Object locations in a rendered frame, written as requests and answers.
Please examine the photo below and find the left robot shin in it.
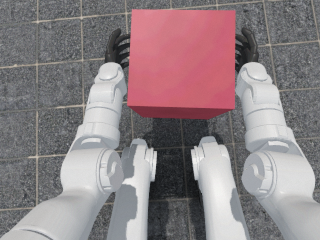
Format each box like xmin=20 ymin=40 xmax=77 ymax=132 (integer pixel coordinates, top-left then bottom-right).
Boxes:
xmin=121 ymin=138 xmax=149 ymax=163

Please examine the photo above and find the robot right hand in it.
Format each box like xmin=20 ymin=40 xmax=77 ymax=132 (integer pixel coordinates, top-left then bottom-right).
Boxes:
xmin=235 ymin=27 xmax=259 ymax=74

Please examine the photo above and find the right robot upper arm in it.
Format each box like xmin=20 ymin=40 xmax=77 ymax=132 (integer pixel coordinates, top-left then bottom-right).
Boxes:
xmin=241 ymin=150 xmax=320 ymax=240

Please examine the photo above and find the left robot forearm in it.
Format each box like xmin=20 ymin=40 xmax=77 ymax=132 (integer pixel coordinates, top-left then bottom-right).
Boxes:
xmin=60 ymin=62 xmax=127 ymax=184

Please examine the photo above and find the robot left hand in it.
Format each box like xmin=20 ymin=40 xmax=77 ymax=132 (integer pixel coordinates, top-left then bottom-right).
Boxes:
xmin=104 ymin=28 xmax=131 ymax=70

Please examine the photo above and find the carton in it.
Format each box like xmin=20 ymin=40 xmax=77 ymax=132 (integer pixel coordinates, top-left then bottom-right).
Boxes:
xmin=127 ymin=9 xmax=236 ymax=120

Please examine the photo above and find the right robot foot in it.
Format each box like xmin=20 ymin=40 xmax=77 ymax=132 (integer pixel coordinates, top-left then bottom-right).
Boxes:
xmin=193 ymin=174 xmax=204 ymax=209

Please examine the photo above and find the right robot forearm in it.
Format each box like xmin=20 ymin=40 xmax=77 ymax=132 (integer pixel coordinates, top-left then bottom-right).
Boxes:
xmin=235 ymin=62 xmax=315 ymax=186

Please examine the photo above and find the left robot upper arm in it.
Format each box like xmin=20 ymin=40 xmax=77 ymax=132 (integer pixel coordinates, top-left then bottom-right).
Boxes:
xmin=0 ymin=147 xmax=124 ymax=240

